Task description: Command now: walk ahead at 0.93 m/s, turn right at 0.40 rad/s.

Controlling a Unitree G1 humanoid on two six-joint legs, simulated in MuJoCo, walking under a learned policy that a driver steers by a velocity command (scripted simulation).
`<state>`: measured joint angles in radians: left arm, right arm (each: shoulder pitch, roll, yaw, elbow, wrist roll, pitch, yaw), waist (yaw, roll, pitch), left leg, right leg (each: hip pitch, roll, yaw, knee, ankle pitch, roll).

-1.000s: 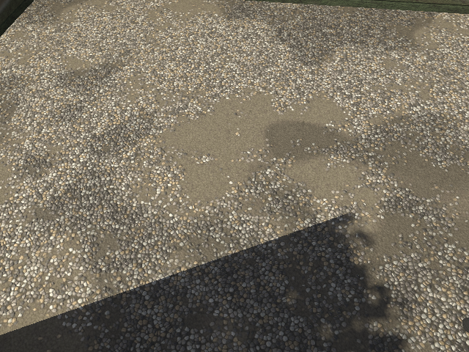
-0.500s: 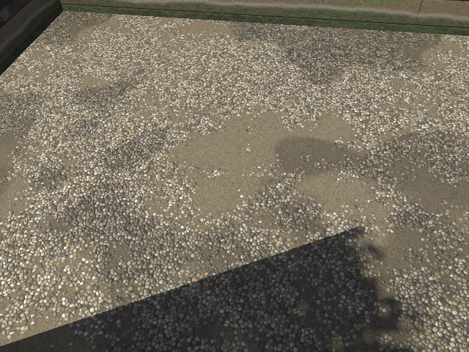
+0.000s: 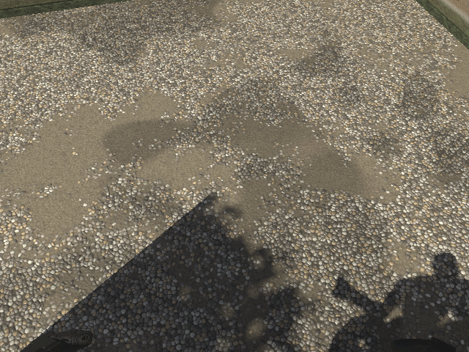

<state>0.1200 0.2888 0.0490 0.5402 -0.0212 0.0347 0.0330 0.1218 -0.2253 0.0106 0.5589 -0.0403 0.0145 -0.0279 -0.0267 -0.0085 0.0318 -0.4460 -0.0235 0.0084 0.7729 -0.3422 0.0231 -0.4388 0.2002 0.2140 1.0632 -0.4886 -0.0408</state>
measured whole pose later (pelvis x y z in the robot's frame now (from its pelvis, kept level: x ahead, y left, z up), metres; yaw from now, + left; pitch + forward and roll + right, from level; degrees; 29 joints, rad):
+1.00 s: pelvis -0.03 -0.03 -0.02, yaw +36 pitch +0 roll -3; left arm 0.06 0.26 0.05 0.55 0.01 0.08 0.01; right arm 0.10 -0.24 0.00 0.55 0.02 0.08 0.00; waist -0.05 -0.03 0.05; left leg -0.62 -0.10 -0.06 0.92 -0.30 0.10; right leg -0.55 -0.06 -0.07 1.21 -0.57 0.10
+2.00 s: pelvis -0.03 -0.05 -0.01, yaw -2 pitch +1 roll +2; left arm 0.03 0.17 -0.02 0.51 0.00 0.07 0.01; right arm 0.13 -0.23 -0.03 0.58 -0.02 0.02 -0.04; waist -0.03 0.03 0.03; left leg -0.58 0.04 0.04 1.19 -0.46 -0.12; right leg -0.52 0.05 -0.02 0.87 -0.36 -0.08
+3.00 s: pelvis -0.04 -0.03 -0.01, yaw +33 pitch +1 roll -1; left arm 0.06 0.12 0.02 0.56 0.02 0.07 -0.02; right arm 0.10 -0.15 -0.01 0.57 0.03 0.05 0.00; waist -0.03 0.00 0.06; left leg -0.49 -0.25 -0.11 0.80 -0.29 0.15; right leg -0.39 -0.05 -0.17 0.85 -0.47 -0.01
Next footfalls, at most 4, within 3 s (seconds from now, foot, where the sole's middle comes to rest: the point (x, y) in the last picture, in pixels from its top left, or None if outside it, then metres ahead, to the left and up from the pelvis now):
0.20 right None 0.11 -0.15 -0.74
1.28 right None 0.01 -0.11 -0.74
1.50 left None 0.00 0.12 -0.74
1.86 right None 0.06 -0.12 -0.74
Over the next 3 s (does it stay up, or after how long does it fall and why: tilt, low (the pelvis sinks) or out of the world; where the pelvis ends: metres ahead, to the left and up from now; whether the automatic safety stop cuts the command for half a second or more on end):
stays up -0.04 -0.03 -0.01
